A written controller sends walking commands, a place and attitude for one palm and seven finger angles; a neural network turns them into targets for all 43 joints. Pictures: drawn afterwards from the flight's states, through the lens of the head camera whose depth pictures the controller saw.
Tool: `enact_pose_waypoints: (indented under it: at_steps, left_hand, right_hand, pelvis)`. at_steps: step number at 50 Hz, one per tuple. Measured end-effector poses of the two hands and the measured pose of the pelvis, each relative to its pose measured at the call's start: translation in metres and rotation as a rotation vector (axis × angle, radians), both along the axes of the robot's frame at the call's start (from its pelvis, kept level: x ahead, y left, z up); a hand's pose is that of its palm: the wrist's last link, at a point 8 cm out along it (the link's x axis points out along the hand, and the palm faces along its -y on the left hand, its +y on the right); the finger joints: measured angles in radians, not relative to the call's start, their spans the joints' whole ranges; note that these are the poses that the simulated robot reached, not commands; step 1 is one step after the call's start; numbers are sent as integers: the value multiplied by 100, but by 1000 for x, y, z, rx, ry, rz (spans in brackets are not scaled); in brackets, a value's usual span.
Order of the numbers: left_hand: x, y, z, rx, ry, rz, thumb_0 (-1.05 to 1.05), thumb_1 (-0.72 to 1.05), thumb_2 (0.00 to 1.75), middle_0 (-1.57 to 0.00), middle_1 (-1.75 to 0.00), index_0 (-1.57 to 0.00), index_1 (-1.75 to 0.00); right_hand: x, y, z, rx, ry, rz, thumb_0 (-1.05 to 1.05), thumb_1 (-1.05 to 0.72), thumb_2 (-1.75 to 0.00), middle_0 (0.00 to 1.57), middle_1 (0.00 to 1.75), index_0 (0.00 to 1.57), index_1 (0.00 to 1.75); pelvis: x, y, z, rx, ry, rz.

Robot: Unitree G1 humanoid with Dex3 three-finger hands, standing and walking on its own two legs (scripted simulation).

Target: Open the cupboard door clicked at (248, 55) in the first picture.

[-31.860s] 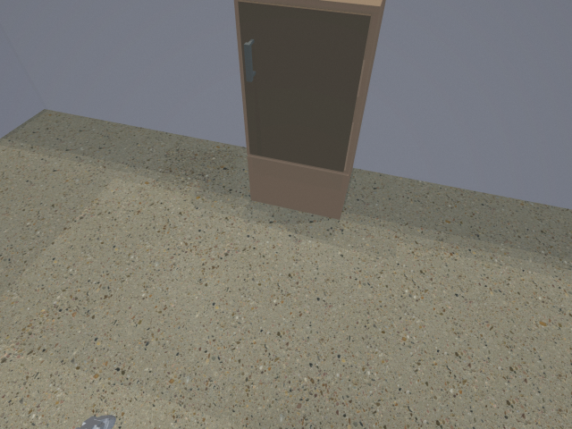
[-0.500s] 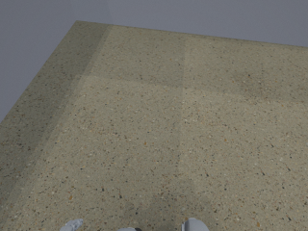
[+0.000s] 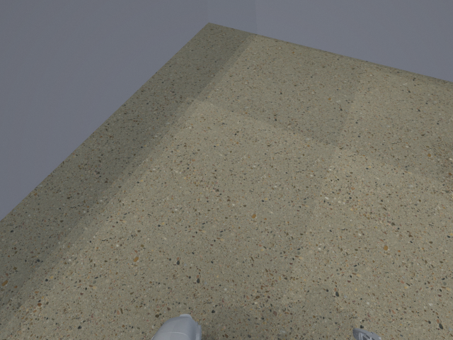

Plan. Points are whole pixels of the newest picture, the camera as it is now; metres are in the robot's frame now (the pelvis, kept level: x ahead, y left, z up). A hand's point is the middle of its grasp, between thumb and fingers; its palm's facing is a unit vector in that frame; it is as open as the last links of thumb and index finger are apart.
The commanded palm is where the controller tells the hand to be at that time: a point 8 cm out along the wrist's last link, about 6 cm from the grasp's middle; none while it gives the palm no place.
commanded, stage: turn to face it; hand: left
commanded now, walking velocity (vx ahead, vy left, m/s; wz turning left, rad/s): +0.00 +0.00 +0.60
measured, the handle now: out of the picture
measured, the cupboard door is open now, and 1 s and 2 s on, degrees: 42 42 42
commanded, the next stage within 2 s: none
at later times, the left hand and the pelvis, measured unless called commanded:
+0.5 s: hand out of the picture +0.06 +0.19 -0.15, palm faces +0.30 -0.90 -0.31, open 7.4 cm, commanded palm none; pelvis +0.02 -0.05 -0.01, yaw +18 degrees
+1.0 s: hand out of the picture -0.03 +0.19 -0.17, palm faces +0.59 -0.76 -0.26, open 7.4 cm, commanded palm none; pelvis +0.03 -0.04 +0.00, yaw +36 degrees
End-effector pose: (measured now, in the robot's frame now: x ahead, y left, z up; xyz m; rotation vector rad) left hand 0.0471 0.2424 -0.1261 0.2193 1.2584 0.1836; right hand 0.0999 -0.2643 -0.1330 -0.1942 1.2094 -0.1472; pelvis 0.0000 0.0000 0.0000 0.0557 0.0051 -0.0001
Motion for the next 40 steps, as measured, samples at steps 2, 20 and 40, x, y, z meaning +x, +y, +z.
enact_pose_waypoints:
  at_steps: [2, 20, 40]
  left_hand:
    - [-20, 9, -7, 0, 36, 49, 1, 91, 90, -20, -30, -20, -30]
    - [-6, 14, 4, 50, -99, 223, 1, 91, 90, -20, -30, -20, -30]
    - [-97, -43, -32, -53, -22, 530, 1, 91, 90, -20, -30, -20, -30]
  right_hand:
    - [26, 9, 1, -9, -36, 56, 1, -91, -90, 20, 30, 19, 30]
    - [58, 16, -8, 7, 1, 256, 1, -90, -90, 21, 30, 20, 30]
    - [145, 48, 3, -37, -55, 535, 1, -90, -90, 20, 30, 19, 30]
  pelvis:
    - [3, 2, -5, -4, -1, 31]
    - [13, -26, -8, -65, 3, 243]
    - [25, -39, -18, -40, -10, 526]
